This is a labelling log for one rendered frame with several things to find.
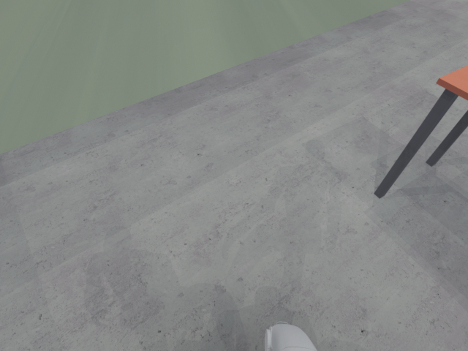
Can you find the right robot thigh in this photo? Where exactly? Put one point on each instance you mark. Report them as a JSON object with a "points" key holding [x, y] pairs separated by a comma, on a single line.
{"points": [[284, 337]]}

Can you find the table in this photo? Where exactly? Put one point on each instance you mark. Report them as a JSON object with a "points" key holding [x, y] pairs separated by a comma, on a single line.
{"points": [[455, 84]]}

